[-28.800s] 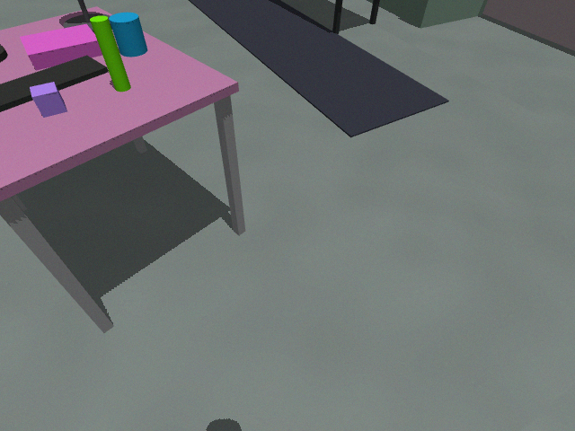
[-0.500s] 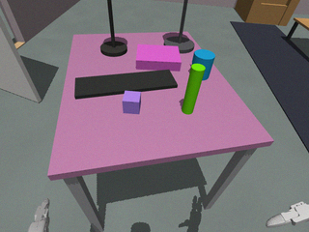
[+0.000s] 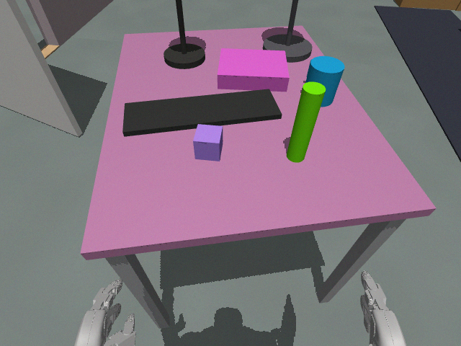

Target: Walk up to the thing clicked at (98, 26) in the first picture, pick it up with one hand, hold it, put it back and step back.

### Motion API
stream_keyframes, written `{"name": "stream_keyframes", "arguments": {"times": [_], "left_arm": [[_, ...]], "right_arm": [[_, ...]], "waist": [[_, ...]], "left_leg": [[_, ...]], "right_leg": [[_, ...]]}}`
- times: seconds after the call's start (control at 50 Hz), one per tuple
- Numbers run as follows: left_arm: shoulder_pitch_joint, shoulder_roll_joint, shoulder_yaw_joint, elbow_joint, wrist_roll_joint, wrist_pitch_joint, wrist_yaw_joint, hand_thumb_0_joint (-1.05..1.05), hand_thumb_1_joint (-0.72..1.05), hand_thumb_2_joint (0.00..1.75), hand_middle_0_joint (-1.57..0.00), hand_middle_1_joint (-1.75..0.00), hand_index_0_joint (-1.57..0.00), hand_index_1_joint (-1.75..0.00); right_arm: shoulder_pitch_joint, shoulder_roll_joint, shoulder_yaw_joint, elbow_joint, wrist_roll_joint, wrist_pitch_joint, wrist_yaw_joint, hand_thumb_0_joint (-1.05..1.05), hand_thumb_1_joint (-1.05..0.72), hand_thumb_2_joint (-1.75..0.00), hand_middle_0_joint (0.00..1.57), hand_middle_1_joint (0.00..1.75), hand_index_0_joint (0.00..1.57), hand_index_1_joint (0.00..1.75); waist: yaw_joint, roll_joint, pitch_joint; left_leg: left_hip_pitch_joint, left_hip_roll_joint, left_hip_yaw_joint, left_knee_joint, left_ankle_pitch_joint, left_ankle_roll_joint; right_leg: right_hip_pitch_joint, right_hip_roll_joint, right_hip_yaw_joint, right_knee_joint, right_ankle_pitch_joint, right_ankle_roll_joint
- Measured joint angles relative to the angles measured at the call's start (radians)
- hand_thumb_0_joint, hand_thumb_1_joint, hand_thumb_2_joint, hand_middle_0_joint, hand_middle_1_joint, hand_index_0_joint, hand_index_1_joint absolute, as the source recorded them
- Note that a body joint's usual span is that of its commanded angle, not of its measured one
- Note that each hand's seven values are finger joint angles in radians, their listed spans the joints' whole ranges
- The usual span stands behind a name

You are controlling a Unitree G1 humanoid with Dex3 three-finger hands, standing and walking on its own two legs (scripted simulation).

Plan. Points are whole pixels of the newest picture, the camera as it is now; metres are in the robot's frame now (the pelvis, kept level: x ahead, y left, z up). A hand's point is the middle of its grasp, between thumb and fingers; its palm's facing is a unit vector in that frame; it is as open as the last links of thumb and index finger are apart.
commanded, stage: home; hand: right
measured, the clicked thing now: (303, 126) +0.55 -0.17 +0.07
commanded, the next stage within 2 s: none
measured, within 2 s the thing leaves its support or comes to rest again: neither
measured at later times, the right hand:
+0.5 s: hand (331, 321) +0.19 -0.18 -0.08, palm faces +0.10 +0.96 -0.26, open 17.3 cm
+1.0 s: hand out of the picture +0.07 -0.27 -0.13, palm faces -0.06 +0.92 -0.39, open 17.3 cm
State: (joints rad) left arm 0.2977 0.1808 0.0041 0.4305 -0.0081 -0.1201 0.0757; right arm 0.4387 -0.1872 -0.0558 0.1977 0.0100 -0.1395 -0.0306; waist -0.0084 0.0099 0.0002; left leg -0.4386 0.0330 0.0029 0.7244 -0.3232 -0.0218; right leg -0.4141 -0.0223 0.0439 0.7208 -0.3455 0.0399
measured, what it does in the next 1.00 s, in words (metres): stands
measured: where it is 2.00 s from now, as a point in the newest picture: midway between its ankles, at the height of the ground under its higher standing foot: outside the picture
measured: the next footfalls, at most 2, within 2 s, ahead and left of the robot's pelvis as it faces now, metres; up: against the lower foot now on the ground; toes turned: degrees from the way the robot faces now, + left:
none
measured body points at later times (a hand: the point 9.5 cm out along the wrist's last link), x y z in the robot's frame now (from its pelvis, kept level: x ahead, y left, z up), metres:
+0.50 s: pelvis +0.01 +0.00 -0.01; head +0.04 +0.00 +0.43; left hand +0.17 +0.24 -0.10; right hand +0.18 -0.23 -0.06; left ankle +0.03 +0.13 -0.71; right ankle +0.02 -0.15 -0.71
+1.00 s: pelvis +0.00 -0.01 +0.02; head -0.02 +0.00 +0.47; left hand +0.05 +0.29 -0.12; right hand +0.07 -0.32 -0.10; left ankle +0.03 +0.13 -0.71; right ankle +0.02 -0.15 -0.71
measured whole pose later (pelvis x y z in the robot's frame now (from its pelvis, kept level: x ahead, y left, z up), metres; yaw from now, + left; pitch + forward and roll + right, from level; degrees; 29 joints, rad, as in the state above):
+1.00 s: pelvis +0.00 -0.01 +0.02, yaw +1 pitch -4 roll +0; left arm 0.22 0.36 -0.01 1.01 0.03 0.01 -0.01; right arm 0.22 -0.37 0.02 1.00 -0.03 -0.02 -0.01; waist 0.00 -0.01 0.03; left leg -0.25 0.04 -0.02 0.57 -0.25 -0.03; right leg -0.21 -0.01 0.02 0.55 -0.28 0.02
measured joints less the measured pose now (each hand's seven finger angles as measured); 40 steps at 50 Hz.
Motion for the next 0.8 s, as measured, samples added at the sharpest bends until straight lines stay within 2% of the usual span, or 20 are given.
{"name": "stream_keyframes", "arguments": {"times": [0.06,0.14,0.28,0.5,0.54,0.58,0.7,0.8], "left_arm": [[-0.007,-0.006,-0.009,-0.004,0.002,0.006,0.003,0.01,0.79,0.85,-0.20,-0.29,-0.20,-0.28],[-0.037,0.003,-0.022,0.068,0.009,-0.007,0.001,0.01,0.85,0.88,-0.20,-0.29,-0.20,-0.29],[-0.049,0.020,-0.011,0.140,0.006,0.004,-0.004,0.02,0.88,0.89,-0.20,-0.30,-0.20,-0.29],[-0.051,0.026,-0.001,0.145,-0.002,0.024,0.001,0.02,0.89,0.90,-0.20,-0.30,-0.21,-0.29],[-0.073,0.043,-0.005,0.186,0.040,0.037,-0.015,0.02,0.89,0.90,-0.21,-0.30,-0.20,-0.29],[-0.099,0.072,-0.015,0.245,0.061,0.070,-0.039,0.01,0.89,0.90,-0.21,-0.30,-0.21,-0.29],[-0.108,0.140,0.001,0.353,0.052,0.110,-0.071,0.01,0.89,0.90,-0.21,-0.30,-0.21,-0.29],[-0.090,0.181,0.012,0.434,0.048,0.120,-0.076,0.01,0.90,0.90,-0.21,-0.30,-0.21,-0.29]], "right_arm": [[-0.040,0.005,0.028,0.070,-0.006,0.021,-0.002,-0.01,0.54,-0.05,0.06,0.05,0.06,0.05],[-0.061,0.010,0.030,0.096,-0.011,0.046,-0.031,-0.01,0.53,-0.06,0.06,0.05,0.06,0.05],[-0.061,0.003,0.041,0.071,-0.009,0.077,-0.067,-0.01,0.52,-0.06,0.06,0.05,0.06,0.05],[-0.045,0.007,0.051,0.023,-0.005,0.134,-0.083,-0.01,0.51,-0.07,0.06,0.05,0.06,0.05],[-0.087,-0.024,0.069,0.108,-0.047,0.111,-0.059,-0.01,0.51,-0.07,0.06,0.05,0.06,0.05],[-0.129,-0.068,0.082,0.223,-0.066,0.110,-0.026,0.00,0.51,-0.07,0.06,0.05,0.06,0.05],[-0.169,-0.151,0.059,0.469,-0.059,0.113,0.010,0.00,0.50,-0.07,0.07,0.05,0.07,0.05],[-0.184,-0.182,0.050,0.611,-0.053,0.117,0.018,0.00,0.50,-0.07,0.06,0.05,0.07,0.05]], "waist": [[0.010,0.008,-0.003],[0.018,0.007,-0.012],[0.019,-0.016,-0.029],[0.017,-0.027,-0.040],[0.012,-0.025,-0.023],[0.012,-0.023,-0.021],[0.020,-0.015,-0.015],[0.019,-0.017,0.004]], "left_leg": [[-0.014,-0.003,0.000,0.011,-0.006,0.000],[-0.027,-0.012,-0.001,0.030,-0.019,0.002],[-0.049,-0.018,-0.001,0.067,-0.045,-0.001],[-0.084,-0.018,-0.006,0.109,-0.070,-0.001],[-0.063,-0.015,-0.005,0.111,-0.073,0.002],[-0.043,-0.011,-0.008,0.115,-0.078,0.004],[0.019,-0.003,-0.017,0.088,-0.070,0.001],[0.073,0.000,-0.019,0.020,-0.033,-0.003]], "right_leg": [[-0.016,-0.003,0.001,0.015,-0.009,0.001],[-0.032,-0.012,0.000,0.048,-0.031,0.002],[-0.059,-0.017,0.000,0.096,-0.065,0.001],[-0.088,-0.018,-0.003,0.131,-0.088,0.001],[-0.066,-0.014,-0.003,0.129,-0.087,-0.001],[-0.043,-0.010,-0.006,0.125,-0.088,-0.004],[0.028,-0.003,-0.016,0.085,-0.075,-0.007],[0.081,0.000,-0.020,0.018,-0.038,-0.011]]}}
